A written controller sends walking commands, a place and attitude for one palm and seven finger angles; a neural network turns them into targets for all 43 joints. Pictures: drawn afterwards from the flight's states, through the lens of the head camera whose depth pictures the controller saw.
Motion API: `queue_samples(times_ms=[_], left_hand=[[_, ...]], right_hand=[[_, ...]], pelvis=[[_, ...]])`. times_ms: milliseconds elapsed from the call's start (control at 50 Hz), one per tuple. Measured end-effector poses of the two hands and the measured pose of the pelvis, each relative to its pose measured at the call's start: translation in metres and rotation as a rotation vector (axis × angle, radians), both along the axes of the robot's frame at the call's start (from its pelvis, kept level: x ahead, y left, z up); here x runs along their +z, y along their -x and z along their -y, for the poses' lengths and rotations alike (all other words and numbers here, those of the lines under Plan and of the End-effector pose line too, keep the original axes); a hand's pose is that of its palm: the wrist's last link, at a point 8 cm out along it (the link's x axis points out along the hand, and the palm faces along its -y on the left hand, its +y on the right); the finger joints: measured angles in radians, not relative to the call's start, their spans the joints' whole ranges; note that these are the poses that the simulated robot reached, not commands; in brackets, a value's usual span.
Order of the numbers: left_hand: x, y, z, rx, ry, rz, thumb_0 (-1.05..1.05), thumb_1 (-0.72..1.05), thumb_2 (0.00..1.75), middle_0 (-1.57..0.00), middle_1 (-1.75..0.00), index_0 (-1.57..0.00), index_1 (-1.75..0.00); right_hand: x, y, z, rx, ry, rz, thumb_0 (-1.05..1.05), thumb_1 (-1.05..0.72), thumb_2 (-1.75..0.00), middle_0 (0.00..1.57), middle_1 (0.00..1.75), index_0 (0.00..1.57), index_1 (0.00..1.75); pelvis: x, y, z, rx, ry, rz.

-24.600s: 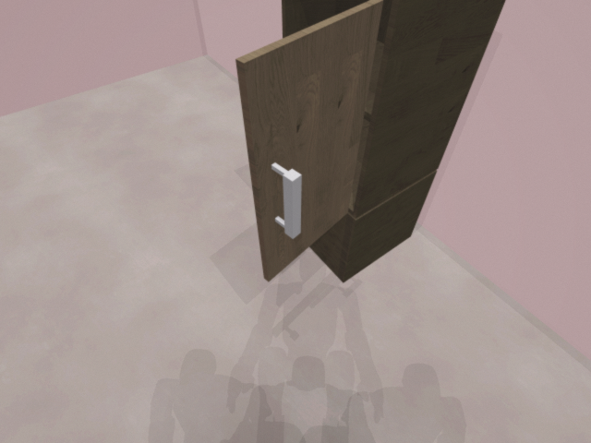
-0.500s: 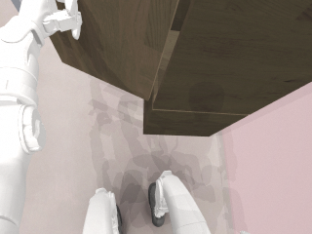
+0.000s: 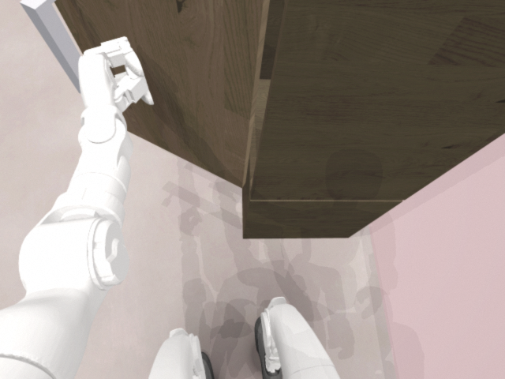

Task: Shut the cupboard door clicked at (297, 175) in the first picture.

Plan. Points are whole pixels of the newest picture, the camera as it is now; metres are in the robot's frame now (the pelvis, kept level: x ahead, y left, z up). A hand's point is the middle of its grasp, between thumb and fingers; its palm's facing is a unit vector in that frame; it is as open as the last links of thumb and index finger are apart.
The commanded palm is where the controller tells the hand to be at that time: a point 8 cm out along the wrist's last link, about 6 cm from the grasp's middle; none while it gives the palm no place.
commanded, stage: pull the fist back off the door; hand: left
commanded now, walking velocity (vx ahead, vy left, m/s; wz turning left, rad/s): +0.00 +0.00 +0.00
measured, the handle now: (75, 44) +0.65 +0.18 +0.05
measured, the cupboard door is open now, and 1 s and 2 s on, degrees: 62 62 62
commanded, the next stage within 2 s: draw the hand back to the body in 0.42 s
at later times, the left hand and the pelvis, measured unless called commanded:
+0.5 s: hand (147, 121) +0.49 +0.08 +0.06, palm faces +0.00 -1.00 -0.06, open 3.1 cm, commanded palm +0.46 +0.13 +0.06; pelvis +0.01 -0.01 +0.01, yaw +2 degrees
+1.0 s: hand (64, 167) +0.38 +0.14 +0.15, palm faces +0.03 -1.00 -0.03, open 3.1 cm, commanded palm +0.34 +0.20 +0.15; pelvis +0.02 -0.01 +0.07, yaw +2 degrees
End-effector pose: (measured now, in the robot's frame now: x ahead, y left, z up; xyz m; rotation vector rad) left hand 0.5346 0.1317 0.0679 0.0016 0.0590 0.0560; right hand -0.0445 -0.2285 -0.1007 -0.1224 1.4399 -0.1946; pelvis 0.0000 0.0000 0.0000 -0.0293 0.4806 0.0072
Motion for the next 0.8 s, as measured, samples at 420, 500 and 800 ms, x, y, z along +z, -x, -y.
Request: queue_samples(times_ms=[420, 500, 800], left_hand=[[-0.006, 0.074, -0.006, -0.046, -0.037, 0.13, 0.02, 0.9, 0.9, -1.3, -1.5, -1.3, -1.5], [-0.002, 0.068, 0.001, -0.06, -0.064, 0.075, 0.02, 0.9, 0.9, -1.3, -1.5, -1.3, -1.5], [0.033, 0.117, -0.045, -0.01, -0.084, 0.084, 0.02, 0.9, 0.89, -1.29, -1.5, -1.3, -1.5]], right_hand=[[0.004, -0.11, 0.045, 0.129, 0.092, 0.202, 0.01, -0.91, -0.9, 0.2, 0.3, 0.2, 0.3], [0.0, -0.12, 0.036, 0.132, 0.063, 0.228, 0.01, -0.91, -0.9, 0.2, 0.3, 0.2, 0.3], [0.018, -0.105, 0.022, 0.05, -0.007, 0.224, 0.01, -0.91, -0.9, 0.2, 0.3, 0.2, 0.3]], pelvis=[[0.01, -0.01, 0.005, 0.029, -0.017, 0.069], [0.011, -0.008, 0.006, 0.034, -0.021, 0.083], [0.039, -0.019, 0.009, -0.009, -0.035, 0.155]])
